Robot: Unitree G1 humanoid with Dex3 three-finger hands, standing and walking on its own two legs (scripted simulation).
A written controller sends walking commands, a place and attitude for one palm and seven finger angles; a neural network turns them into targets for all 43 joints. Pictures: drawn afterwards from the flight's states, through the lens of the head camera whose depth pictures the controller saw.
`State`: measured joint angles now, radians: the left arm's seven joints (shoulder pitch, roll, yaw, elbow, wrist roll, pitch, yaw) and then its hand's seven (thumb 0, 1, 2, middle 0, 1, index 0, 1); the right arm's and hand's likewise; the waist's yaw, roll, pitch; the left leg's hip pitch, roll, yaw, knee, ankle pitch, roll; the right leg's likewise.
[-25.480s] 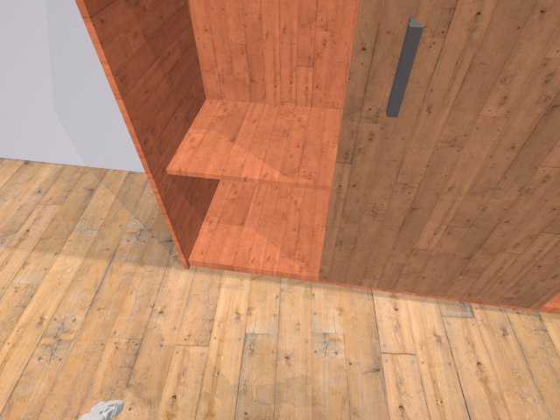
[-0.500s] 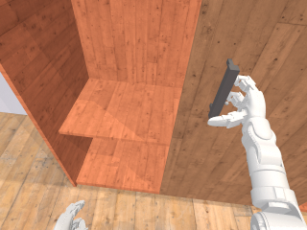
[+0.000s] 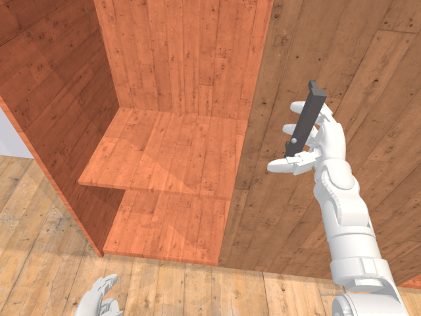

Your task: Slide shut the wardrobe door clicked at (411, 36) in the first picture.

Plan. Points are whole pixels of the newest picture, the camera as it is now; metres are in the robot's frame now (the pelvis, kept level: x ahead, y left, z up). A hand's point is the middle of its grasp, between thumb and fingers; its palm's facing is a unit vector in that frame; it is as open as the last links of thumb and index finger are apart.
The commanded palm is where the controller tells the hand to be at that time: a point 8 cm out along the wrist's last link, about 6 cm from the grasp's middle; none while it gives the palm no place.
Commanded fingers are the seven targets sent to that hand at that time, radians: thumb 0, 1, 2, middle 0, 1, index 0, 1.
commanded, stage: slide the fingers in behind the handle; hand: right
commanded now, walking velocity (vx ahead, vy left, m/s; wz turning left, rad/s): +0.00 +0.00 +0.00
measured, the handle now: (300, 124) +0.45 -0.13 +0.16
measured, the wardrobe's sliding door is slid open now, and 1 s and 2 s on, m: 0.54 0.54 0.54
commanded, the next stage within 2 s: grip the handle and tug to test in 0.56 s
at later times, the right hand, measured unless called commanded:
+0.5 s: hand (293, 141) +0.40 -0.11 +0.16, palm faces +0.03 +1.00 -0.01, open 14.1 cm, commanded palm +0.37 -0.16 +0.17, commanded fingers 0.00 0.50 -0.30 0.30 1.20 0.30 1.20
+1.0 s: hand (296, 141) +0.39 -0.11 +0.17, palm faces +0.02 +1.00 +0.00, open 11.3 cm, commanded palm +0.37 -0.16 +0.17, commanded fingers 0.00 -0.34 -0.66 0.39 1.32 0.39 1.32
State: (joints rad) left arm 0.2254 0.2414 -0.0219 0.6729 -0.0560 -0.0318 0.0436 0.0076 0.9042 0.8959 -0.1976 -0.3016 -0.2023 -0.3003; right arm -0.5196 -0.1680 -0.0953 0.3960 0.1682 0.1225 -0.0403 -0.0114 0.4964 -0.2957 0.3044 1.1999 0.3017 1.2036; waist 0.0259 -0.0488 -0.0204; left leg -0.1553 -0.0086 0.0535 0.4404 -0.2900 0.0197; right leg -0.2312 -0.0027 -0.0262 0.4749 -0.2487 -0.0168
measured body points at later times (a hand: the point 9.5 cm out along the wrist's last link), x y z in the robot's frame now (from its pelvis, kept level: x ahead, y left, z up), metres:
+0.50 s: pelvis +0.00 +0.01 +0.00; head -0.01 +0.03 +0.45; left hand +0.14 +0.25 -0.11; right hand +0.39 -0.16 +0.17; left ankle -0.04 +0.10 -0.74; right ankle +0.00 -0.11 -0.74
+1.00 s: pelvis +0.00 +0.00 +0.00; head -0.01 +0.02 +0.45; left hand +0.14 +0.25 -0.11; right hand +0.39 -0.17 +0.17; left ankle -0.04 +0.10 -0.74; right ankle +0.00 -0.11 -0.74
